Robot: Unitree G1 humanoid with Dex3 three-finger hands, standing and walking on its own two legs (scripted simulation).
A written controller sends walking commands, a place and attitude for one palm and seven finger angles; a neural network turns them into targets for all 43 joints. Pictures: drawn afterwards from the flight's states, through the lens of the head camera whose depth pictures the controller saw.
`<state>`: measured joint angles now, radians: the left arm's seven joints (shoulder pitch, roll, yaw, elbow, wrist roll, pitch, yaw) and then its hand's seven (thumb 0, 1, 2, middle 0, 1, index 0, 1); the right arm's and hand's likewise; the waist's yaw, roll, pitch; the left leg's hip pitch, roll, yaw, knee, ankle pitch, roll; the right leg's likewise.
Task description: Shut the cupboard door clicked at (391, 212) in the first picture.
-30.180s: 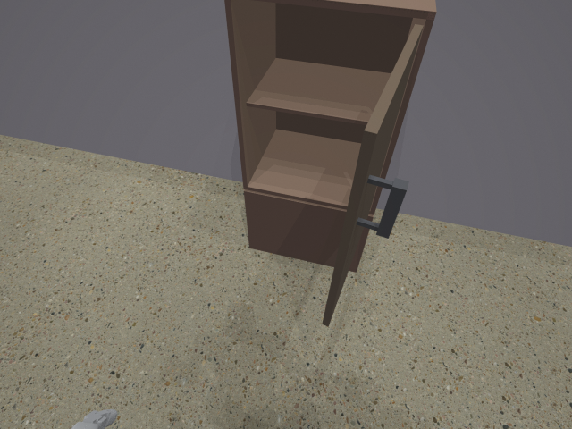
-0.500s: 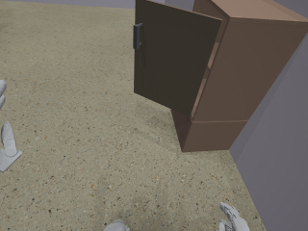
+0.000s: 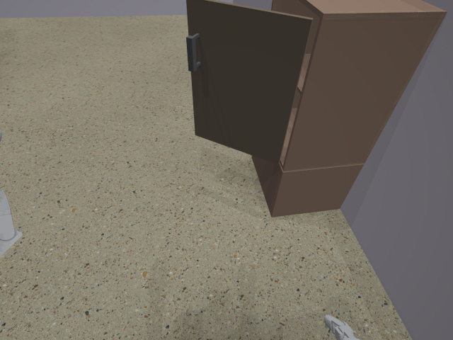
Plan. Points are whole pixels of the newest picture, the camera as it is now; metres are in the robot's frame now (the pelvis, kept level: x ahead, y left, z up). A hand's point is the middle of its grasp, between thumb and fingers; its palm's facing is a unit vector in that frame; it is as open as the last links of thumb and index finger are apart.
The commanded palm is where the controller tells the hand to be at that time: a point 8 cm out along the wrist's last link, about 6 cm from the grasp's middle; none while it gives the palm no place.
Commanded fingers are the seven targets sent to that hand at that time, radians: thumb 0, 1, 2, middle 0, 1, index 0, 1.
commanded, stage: stop stepping back and stand still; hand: left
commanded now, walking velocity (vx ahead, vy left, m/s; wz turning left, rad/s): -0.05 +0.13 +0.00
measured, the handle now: (194, 52) +1.05 +0.15 +0.05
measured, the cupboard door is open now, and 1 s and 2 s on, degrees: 54 54 54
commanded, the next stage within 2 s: let the arm hang, fingers relaxed in 0.66 s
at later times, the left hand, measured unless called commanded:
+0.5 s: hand (9, 192) +0.25 +0.30 +0.20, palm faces +0.42 -0.76 -0.49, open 7.4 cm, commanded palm +0.19 +0.33 +0.19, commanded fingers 0.00 0.90 0.90 -0.20 -0.30 -0.20 -0.30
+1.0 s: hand (112, 339) +0.16 +0.22 -0.12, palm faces -0.04 -0.97 -0.24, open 7.4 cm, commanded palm none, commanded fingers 0.00 0.90 0.90 -0.20 -0.30 -0.20 -0.30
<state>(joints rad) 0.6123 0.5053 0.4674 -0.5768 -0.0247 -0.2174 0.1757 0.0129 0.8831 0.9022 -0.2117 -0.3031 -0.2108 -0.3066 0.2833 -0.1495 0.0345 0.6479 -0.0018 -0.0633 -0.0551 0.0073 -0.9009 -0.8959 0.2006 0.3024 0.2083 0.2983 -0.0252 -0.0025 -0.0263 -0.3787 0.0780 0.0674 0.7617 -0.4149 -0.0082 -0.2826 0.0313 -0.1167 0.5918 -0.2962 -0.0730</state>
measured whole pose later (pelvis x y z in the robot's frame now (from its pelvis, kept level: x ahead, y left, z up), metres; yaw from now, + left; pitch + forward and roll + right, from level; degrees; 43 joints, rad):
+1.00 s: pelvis +0.03 +0.04 +0.00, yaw +0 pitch -1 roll +0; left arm 0.29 0.20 -0.02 0.59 0.01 0.08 0.00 0.01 0.90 0.90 -0.20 -0.30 -0.19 -0.30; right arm 0.20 -0.27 0.01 0.80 -0.02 0.01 0.00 0.00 -0.91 -0.90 0.20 0.30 0.20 0.30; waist -0.05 0.03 -0.01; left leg -0.37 0.02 0.09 0.60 -0.22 0.04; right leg -0.25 -0.03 -0.07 0.62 -0.36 0.00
